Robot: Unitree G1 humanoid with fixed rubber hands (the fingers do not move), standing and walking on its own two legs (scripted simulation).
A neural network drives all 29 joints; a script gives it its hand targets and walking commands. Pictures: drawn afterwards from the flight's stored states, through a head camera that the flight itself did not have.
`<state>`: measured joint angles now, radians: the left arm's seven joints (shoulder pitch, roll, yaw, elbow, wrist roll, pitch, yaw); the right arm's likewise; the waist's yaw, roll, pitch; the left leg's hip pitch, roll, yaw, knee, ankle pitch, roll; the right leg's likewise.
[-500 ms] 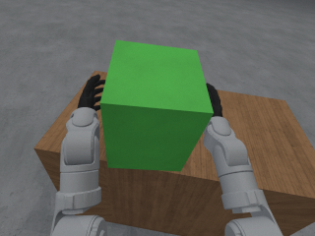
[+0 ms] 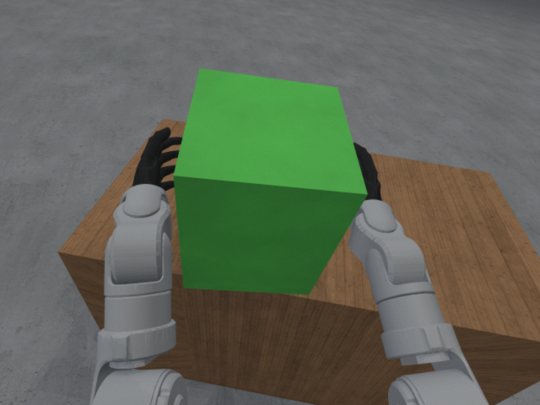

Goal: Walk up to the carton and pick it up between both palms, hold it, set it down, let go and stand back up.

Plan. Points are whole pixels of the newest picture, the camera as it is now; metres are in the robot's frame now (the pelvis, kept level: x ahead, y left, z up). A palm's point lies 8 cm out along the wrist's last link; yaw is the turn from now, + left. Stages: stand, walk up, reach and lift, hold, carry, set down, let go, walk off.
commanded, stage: hold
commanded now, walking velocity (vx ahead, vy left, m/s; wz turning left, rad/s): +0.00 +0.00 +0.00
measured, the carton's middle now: (258, 190) +0.39 +0.01 +0.15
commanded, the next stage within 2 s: none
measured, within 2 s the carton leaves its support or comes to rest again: neither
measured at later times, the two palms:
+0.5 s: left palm (147, 191) +0.35 +0.16 +0.18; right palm (358, 195) +0.36 -0.13 +0.18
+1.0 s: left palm (153, 189) +0.35 +0.16 +0.18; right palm (365, 201) +0.35 -0.13 +0.17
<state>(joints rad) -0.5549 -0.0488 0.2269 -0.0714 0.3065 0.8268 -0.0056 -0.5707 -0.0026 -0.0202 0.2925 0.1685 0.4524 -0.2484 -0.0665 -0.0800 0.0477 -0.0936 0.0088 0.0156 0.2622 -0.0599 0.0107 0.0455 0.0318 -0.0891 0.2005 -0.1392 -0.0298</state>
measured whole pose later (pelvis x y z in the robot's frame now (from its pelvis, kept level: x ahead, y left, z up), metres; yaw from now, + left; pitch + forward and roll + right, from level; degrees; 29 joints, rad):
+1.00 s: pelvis +0.00 +0.00 +0.00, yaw +0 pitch -6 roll -1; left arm -0.56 -0.02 0.21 -0.04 0.30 0.80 -0.01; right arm -0.58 0.02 -0.05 0.30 0.13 0.44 -0.24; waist -0.07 -0.08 0.05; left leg -0.10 0.01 0.02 0.25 -0.05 0.01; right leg 0.03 0.03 -0.09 0.20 -0.13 -0.03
